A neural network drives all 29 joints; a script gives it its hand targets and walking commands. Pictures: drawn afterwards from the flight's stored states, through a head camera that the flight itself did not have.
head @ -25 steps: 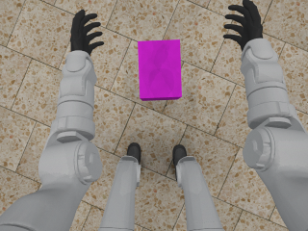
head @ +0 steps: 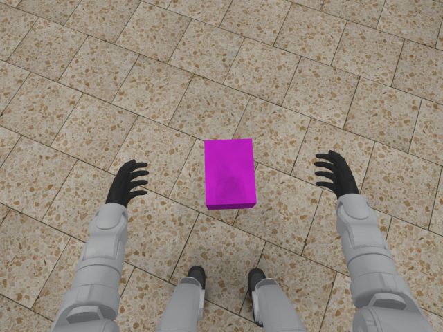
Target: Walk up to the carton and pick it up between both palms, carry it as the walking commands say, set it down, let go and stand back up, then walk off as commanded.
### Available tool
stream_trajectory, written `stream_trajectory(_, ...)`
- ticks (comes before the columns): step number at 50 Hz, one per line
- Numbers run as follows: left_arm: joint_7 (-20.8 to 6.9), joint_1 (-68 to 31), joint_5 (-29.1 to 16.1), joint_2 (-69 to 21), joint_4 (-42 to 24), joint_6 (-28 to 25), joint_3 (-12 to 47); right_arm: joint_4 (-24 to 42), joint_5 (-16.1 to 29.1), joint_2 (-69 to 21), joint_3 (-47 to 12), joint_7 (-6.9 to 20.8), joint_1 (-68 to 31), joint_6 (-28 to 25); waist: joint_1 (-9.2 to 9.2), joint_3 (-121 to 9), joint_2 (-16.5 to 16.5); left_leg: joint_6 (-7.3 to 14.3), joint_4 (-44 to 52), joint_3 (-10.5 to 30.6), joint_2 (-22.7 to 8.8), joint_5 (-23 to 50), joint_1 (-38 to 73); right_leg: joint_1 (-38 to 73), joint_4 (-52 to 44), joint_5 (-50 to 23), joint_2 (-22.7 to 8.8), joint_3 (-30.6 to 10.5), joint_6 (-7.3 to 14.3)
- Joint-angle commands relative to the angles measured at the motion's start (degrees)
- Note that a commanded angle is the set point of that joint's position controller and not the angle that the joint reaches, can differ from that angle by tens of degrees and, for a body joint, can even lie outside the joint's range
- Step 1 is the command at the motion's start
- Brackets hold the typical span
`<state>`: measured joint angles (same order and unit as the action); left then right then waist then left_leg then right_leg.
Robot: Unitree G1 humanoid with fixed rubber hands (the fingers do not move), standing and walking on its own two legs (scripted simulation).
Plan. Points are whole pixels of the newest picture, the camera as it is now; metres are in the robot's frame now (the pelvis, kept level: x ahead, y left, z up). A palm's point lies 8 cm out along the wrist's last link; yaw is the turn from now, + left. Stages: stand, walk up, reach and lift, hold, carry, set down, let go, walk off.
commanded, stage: let go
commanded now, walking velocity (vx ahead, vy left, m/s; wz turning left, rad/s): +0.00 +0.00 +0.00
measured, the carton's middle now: (229, 175) +0.51 -0.01 -0.65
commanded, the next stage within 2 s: stand in 0.80 s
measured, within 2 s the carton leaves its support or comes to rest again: neither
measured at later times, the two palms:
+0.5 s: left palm (81, 290) +0.19 +0.23 -0.03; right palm (394, 291) +0.19 -0.23 -0.02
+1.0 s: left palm (63, 295) +0.17 +0.27 -0.06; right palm (403, 303) +0.16 -0.26 -0.05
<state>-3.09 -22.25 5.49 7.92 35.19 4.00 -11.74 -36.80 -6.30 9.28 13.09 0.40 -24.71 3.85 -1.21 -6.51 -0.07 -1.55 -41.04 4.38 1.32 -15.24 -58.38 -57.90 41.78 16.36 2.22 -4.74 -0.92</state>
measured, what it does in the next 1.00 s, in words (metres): shifts its weight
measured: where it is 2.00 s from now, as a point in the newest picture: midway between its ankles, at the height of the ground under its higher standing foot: (226, 305)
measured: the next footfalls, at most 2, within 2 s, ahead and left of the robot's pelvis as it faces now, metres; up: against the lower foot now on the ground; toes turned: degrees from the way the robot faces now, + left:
none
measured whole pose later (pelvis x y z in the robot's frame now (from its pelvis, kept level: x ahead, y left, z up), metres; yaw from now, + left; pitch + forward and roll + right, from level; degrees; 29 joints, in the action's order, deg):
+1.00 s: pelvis +0.07 +0.00 +0.04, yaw +2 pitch +2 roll +0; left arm 1.5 15.4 1.7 15.3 36.3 -1.6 -3.2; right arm -40.6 -1.0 15.0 2.6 -1.0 17.2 -2.2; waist -0.3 0.0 2.2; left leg -0.5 -29.0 4.9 1.8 -19.4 -11.7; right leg -10.2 29.0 21.1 -0.1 -2.5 -0.6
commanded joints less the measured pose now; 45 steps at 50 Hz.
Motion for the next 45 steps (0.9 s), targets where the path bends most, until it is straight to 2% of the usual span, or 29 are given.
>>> stream_trajectory(1,0.0,1.7,-1.3,4.2,-5.7,-2.4,0.9,6.1,1.1,5.4,0.1,0.3,0.4,-2.6,0.69,-29.9,0.0,0.2,2.2,-3.5,2.5,23.2,23.7,23.1,-3.0,-25.8,1.2,2.7,-1.1)
stream_trajectory(3,0.0,12.4,-0.9,4.6,-7.5,-3.6,2.6,6.9,0.5,3.8,-2.2,0.6,10.8,-3.5,0.03,-31.0,0.4,-0.3,3.3,-2.6,1.5,29.4,32.6,27.1,-4.6,-27.7,1.3,3.0,-1.1)
stream_trajectory(5,0.0,19.0,-1.5,4.3,-7.7,-4.0,3.2,8.1,1.3,5.2,-3.2,1.2,17.3,-4.5,-0.88,-28.2,-0.2,-0.5,5.1,-2.0,1.5,27.8,36.0,30.7,-6.3,-24.9,0.9,3.4,-0.8)
stream_trajectory(6,0.2,15.2,-3.2,5.3,-11.1,-4.3,3.9,12.2,2.5,6.3,-2.9,1.1,15.1,-5.2,1.25,-27.0,0.5,0.1,6.4,-2.3,1.8,26.7,35.7,31.5,-7.5,-26.1,1.2,3.4,-0.4)
stream_trajectory(7,0.4,21.7,-2.1,5.1,-11.1,-4.8,4.0,12.8,3.4,5.8,-4.4,1.2,19.5,-5.2,-1.31,-25.7,-1.8,0.1,6.8,-2.5,1.4,28.5,37.9,33.5,-7.8,-26.1,0.8,2.7,-0.4)
stream_trajectory(8,0.3,16.0,-3.8,6.9,-9.8,-4.6,2.8,9.6,2.8,6.8,-3.6,1.1,17.3,-4.9,0.73,-19.6,1.4,0.4,7.9,-2.3,1.0,20.9,35.5,30.9,-8.6,-20.5,0.8,3.4,-0.6)
stream_trajectory(9,0.0,16.2,-4.6,5.8,-12.9,-5.1,5.0,13.3,3.9,6.8,-5.0,1.2,15.3,-5.4,0.62,-19.0,0.5,-0.2,9.4,-2.9,1.5,20.0,37.5,33.9,-10.4,-18.6,1.1,3.7,-0.5)
stream_trajectory(10,-0.3,26.0,-3.7,5.1,-13.3,-5.7,5.6,13.7,2.3,7.4,-4.7,1.1,24.9,-5.5,0.07,-19.3,0.0,-0.8,10.7,-3.7,1.2,22.9,40.5,39.2,-11.1,-22.0,0.9,3.8,-0.7)
stream_trajectory(11,-0.3,19.0,-5.8,5.8,-10.1,-5.2,5.2,12.9,4.9,7.4,-5.5,1.3,18.2,-5.3,0.94,-15.1,1.4,-0.5,11.8,-3.7,1.9,16.0,38.1,37.3,-12.4,-17.0,0.8,3.6,-0.4)
stream_trajectory(14,-0.5,26.6,-5.4,7.4,-12.9,-5.2,6.1,13.5,4.9,6.7,-7.4,1.8,26.3,-5.1,0.33,-9.3,1.5,-0.4,15.0,-4.2,1.7,10.4,42.7,41.7,-15.8,-11.0,0.4,4.0,-0.8)
stream_trajectory(15,-0.7,26.6,-5.8,6.2,-13.7,-4.9,7.8,14.3,4.0,6.5,-6.9,1.9,26.8,-4.9,2.29,-8.1,1.7,-0.4,15.7,-5.1,1.9,8.6,44.8,41.7,-17.0,-8.7,0.6,4.3,-0.6)
stream_trajectory(16,-0.6,28.9,-5.5,6.8,-13.5,-4.4,7.5,13.9,4.7,5.9,-7.8,2.1,30.5,-4.5,1.40,-5.5,1.8,0.1,16.8,-4.4,1.8,10.1,46.7,42.0,-17.8,-10.6,0.5,3.9,-0.9)
stream_trajectory(17,-0.4,30.0,-4.7,7.3,-14.3,-4.1,6.5,12.7,5.0,7.5,-6.6,2.3,31.4,-4.2,1.16,-4.4,-1.5,-0.6,16.9,-4.3,1.6,11.6,46.6,44.3,-18.0,-10.9,0.2,3.6,-0.6)
stream_trajectory(18,-0.4,31.8,-5.2,8.4,-13.2,-3.7,6.5,13.9,4.9,6.4,-8.0,2.3,33.7,-3.7,0.92,-2.6,2.3,-0.1,18.3,-4.1,1.7,9.8,47.4,46.1,-18.9,-10.6,0.7,4.4,-0.9)
stream_trajectory(22,-1.0,31.5,-5.5,7.7,-14.4,-1.1,8.7,16.0,5.8,6.3,-9.0,2.8,32.6,-1.4,1.58,9.1,2.2,0.9,20.3,-5.4,1.8,0.1,50.1,45.2,-23.3,-0.2,0.2,4.5,0.1)
stream_trajectory(25,-1.5,31.1,-5.7,7.4,-14.9,1.5,9.0,17.2,5.7,7.2,-9.0,3.7,31.2,1.8,0.27,14.4,0.9,1.2,21.3,-5.5,1.4,-2.7,51.7,46.4,-23.5,3.8,0.0,4.3,0.7)
stream_trajectory(26,-1.2,32.0,-4.8,8.8,-14.3,2.4,9.2,15.5,6.0,6.1,-9.0,3.7,33.9,2.4,2.13,15.4,-2.3,0.9,21.3,-5.5,1.5,-2.4,52.3,45.7,-23.4,3.0,0.4,4.7,0.8)
stream_trajectory(29,-1.5,30.4,-4.5,9.5,-17.4,3.4,8.5,17.8,6.6,6.6,-10.5,4.0,32.1,3.2,0.72,14.1,-1.0,0.7,20.4,-5.1,2.0,2.5,53.9,48.3,-23.2,-1.4,0.1,3.8,0.4)
stream_trajectory(30,-1.3,31.5,-3.6,9.7,-17.6,3.6,7.0,18.2,5.6,7.0,-8.6,3.9,32.1,3.4,0.94,13.4,-3.8,0.3,20.0,-5.5,2.0,3.9,53.5,50.4,-21.4,-3.4,0.4,3.8,0.3)
stream_trajectory(31,-1.2,32.9,-3.6,10.6,-18.0,3.5,6.3,19.7,5.5,7.4,-9.0,3.9,32.0,3.1,0.54,11.4,-0.8,0.6,19.4,-4.9,2.1,6.7,54.6,49.9,-21.0,-5.8,0.6,3.7,-0.2)
stream_trajectory(33,-1.5,32.0,-4.6,9.1,-18.7,3.9,7.7,19.8,5.2,8.6,-8.4,3.7,33.1,3.4,1.61,9.8,-2.3,0.3,19.4,-5.2,1.2,7.0,55.1,52.2,-19.8,-6.8,1.1,3.7,0.0)
stream_trajectory(35,-1.2,33.7,-4.2,9.3,-18.6,3.9,7.3,20.2,5.0,9.0,-9.1,3.6,34.3,3.1,0.29,11.5,-1.0,0.7,19.3,-5.1,1.8,9.2,53.6,53.1,-19.6,-10.0,1.0,3.2,-0.3)
stream_trajectory(39,0.1,36.6,-5.3,8.6,-18.7,4.8,8.1,17.6,5.4,9.4,-8.7,2.3,39.7,1.9,1.29,5.0,0.2,0.2,17.7,-4.1,1.8,22.1,57.7,54.7,-17.5,-21.7,1.6,2.6,-0.8)
stream_trajectory(40,1.3,34.8,-5.1,13.8,-13.0,2.2,6.4,10.8,4.0,12.0,-7.9,0.2,38.9,0.1,0.84,8.2,6.8,-0.2,18.5,-0.5,-3.6,13.6,45.5,53.9,-17.9,-10.6,-4.9,4.2,-1.6)
stream_trajectory(41,2.8,33.5,-3.6,14.5,-11.8,0.3,6.5,8.8,3.9,11.9,-8.4,-0.8,41.3,-1.3,1.94,9.3,10.4,-0.8,17.7,-0.7,-3.4,3.5,45.7,48.3,-21.5,5.8,-6.1,0.6,-1.0)
stream_trajectory(42,4.1,35.5,-2.3,12.4,-8.3,-2.6,7.0,6.6,3.7,12.9,-8.3,-1.4,39.6,-3.2,0.53,11.8,5.5,-1.1,16.5,-1.2,-4.5,0.9,47.9,43.9,-22.6,9.2,-7.2,-0.5,-1.6)
stream_trajectory(43,4.4,38.0,-2.6,12.6,-6.1,-4.0,7.2,6.0,3.8,10.5,-8.8,-1.5,39.3,-4.3,0.06,10.9,6.9,-0.6,15.5,0.0,-4.5,3.9,48.0,43.5,-22.1,7.5,-6.9,-1.2,-1.7)
stream_trajectory(44,4.9,37.9,-2.8,13.7,-5.4,-4.9,7.3,4.9,3.8,10.5,-9.0,-1.6,41.1,-5.5,1.81,13.8,6.1,-0.7,16.6,0.2,-4.0,3.4,43.6,42.7,-22.1,8.9,-7.6,-2.4,-1.2)
stream_trajectory(45,4.8,37.1,-3.1,13.0,-4.9,-5.9,7.2,2.7,4.5,9.6,-9.4,-1.5,42.7,-6.4,1.37,9.7,3.4,-0.4,16.1,0.9,-4.0,3.6,42.1,46.6,-21.4,8.0,-8.5,-3.5,-0.4)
